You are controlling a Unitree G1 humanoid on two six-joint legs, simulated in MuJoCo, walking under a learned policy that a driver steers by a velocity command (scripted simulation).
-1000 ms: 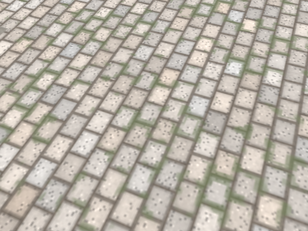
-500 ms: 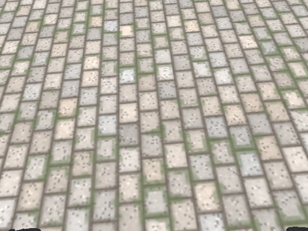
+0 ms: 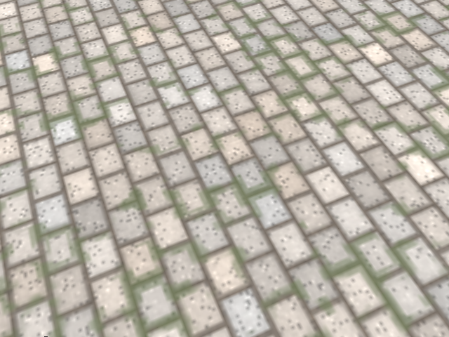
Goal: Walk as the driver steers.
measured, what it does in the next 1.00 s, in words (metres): walks backwards, turning left: left foot, then right foot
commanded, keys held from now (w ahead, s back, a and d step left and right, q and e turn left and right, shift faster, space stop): s+shift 0.04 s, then s+q+shift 0.14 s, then q+shift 0.48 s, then shift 0.34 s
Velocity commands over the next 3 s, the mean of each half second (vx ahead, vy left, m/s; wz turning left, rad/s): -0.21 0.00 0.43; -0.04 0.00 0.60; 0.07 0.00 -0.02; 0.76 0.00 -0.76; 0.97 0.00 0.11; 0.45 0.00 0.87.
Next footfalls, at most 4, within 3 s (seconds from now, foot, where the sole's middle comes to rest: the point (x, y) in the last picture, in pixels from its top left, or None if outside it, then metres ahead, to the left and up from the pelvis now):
0.42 left None -0.16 0.12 -0.77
0.92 right None -0.02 -0.06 -0.77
1.20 left None -0.19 0.15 -0.77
1.80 right None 0.23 -0.02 -0.77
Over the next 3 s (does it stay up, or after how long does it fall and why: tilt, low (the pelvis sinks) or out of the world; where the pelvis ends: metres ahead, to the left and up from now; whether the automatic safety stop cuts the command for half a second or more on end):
stays up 1.00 0.08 0.00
